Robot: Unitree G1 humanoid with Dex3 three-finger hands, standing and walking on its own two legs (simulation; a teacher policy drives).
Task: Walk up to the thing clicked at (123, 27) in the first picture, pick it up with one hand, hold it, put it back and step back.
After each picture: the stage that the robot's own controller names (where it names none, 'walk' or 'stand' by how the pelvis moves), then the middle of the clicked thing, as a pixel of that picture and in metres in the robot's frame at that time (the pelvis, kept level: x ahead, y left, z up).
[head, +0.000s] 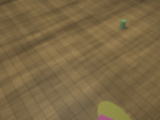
stand; (122, 24) +1.70 -0.57 -0.72
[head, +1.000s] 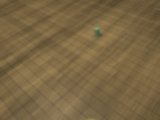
walk; (96, 32) +1.64 -0.08 -0.69
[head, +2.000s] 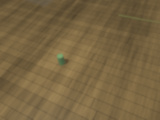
walk; (61, 59) +1.10 +0.28 -0.71
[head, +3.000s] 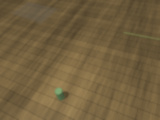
walk; (59, 94) +0.71 +0.27 -0.72
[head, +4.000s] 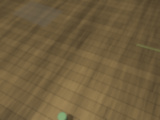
stand; (63, 118) +0.45 +0.21 -0.70
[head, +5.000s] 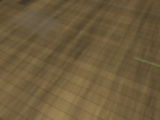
stand; out of the picture +0.41 +0.20 -0.72
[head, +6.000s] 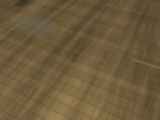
stand; out of the picture +0.39 +0.20 -0.73
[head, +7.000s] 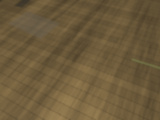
stand; out of the picture +0.39 +0.20 -0.73
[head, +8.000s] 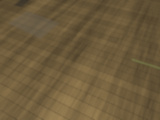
stand; out of the picture +0.38 +0.20 -0.73
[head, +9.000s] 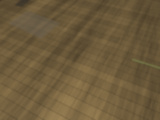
go down; out of the picture +0.38 +0.20 -0.73
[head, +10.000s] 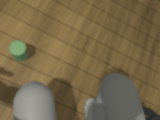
go down; (19, 51) +0.48 +0.21 -0.32
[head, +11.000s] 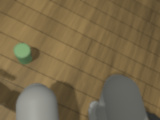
approach; (23, 54) +0.48 +0.20 -0.31
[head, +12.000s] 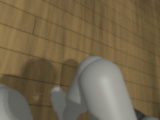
close in; out of the picture +0.47 +0.26 -0.23
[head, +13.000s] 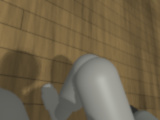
close; out of the picture +0.46 +0.27 -0.24
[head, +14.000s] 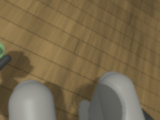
lift; out of the picture +0.40 +0.27 -0.12
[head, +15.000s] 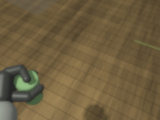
hold; (30, 88) +0.33 +0.18 +0.03
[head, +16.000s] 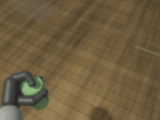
hold; (36, 93) +0.32 +0.17 +0.00
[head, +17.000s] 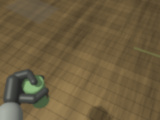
hold; (37, 92) +0.33 +0.17 -0.01
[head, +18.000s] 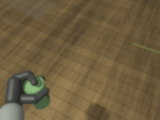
crouch; (38, 93) +0.33 +0.16 -0.03
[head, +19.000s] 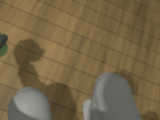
crouch; out of the picture +0.49 +0.22 -0.11
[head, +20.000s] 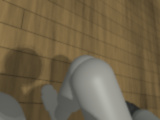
lower; out of the picture +0.45 +0.28 -0.24
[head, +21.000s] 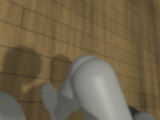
lower; out of the picture +0.46 +0.28 -0.24
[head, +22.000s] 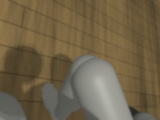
lower; out of the picture +0.46 +0.28 -0.24
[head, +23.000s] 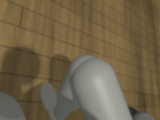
lower; out of the picture +0.46 +0.28 -0.24
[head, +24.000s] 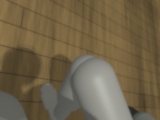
loosen; out of the picture +0.46 +0.28 -0.24
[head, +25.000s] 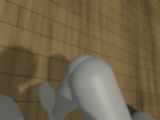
withdraw; out of the picture +0.45 +0.28 -0.24
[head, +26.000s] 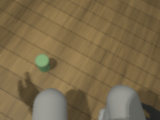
walk; (43, 63) +0.48 +0.19 -0.38
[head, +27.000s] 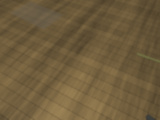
stand; out of the picture +0.40 +0.17 -0.66
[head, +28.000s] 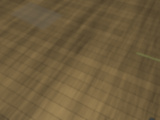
stand; out of the picture +0.41 +0.18 -0.67
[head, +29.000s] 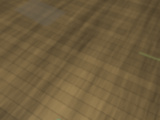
stand; out of the picture +0.41 +0.18 -0.67
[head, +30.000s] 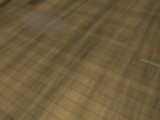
stand; out of the picture +0.41 +0.18 -0.72
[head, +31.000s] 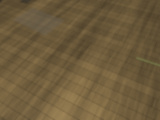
stand; out of the picture +0.38 +0.20 -0.73
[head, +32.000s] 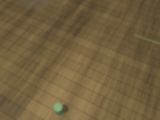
walk; (58, 109) +0.44 +0.17 -0.71
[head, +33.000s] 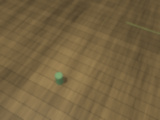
walk; (59, 78) +0.73 +0.15 -0.70
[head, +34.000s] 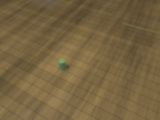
stand; (62, 64) +1.05 +0.22 -0.70
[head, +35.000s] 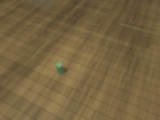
stand; (59, 68) +1.00 +0.19 -0.72
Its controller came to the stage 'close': yes
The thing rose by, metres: 0.70
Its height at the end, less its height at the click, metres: +0.00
